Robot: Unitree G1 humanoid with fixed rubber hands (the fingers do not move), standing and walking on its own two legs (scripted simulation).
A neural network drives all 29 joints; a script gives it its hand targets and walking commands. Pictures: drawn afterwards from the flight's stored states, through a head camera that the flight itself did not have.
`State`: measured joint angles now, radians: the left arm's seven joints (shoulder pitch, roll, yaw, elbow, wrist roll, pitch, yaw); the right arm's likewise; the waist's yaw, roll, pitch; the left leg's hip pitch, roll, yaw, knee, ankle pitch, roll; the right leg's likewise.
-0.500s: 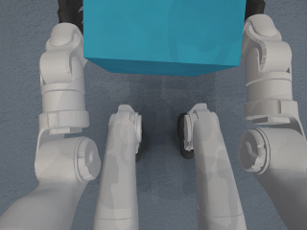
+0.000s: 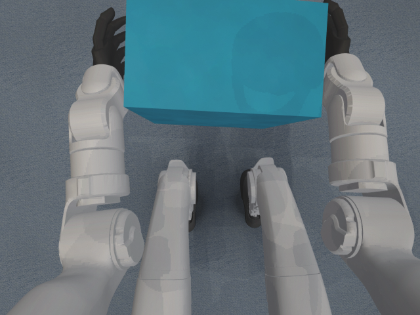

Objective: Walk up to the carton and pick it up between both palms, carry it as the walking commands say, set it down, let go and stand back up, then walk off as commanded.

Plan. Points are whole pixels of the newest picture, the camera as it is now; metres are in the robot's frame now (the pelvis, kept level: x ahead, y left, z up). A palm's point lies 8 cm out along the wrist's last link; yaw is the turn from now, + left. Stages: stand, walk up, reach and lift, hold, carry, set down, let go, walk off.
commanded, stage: reach and lift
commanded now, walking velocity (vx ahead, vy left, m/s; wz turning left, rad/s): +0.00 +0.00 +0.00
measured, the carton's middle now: (217, 80) +0.48 +0.01 -0.12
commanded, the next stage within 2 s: none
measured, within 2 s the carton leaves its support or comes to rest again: neither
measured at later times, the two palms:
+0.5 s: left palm (89, 62) +0.46 +0.17 +0.01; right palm (364, 50) +0.47 -0.17 +0.01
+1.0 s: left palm (55, 53) +0.44 +0.17 +0.09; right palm (419, 38) +0.45 -0.17 +0.09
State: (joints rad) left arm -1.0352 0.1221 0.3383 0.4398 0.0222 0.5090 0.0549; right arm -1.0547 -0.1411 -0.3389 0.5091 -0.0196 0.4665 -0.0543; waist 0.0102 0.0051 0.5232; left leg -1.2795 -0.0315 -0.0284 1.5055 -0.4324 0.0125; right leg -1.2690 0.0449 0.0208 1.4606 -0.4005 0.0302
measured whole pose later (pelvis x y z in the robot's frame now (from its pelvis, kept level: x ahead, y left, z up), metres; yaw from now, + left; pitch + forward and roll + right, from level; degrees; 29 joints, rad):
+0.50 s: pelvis +0.01 +0.00 +0.06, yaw +1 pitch +7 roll -2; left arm -0.90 0.06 0.36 0.39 0.06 0.50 0.03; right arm -0.92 -0.09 -0.34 0.46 -0.06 0.46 -0.03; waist 0.00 0.00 0.52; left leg -0.99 -0.03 -0.04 1.24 -0.37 0.01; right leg -0.98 0.04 0.02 1.20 -0.34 0.02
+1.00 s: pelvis +0.03 -0.01 +0.13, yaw +1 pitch +1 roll -1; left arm -0.75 0.00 0.38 0.37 0.12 0.48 -0.02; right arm -0.77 -0.03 -0.34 0.44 -0.13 0.45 0.01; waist -0.01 0.00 0.50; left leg -0.65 -0.03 -0.04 0.89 -0.26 0.01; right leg -0.64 0.03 0.03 0.86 -0.23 0.01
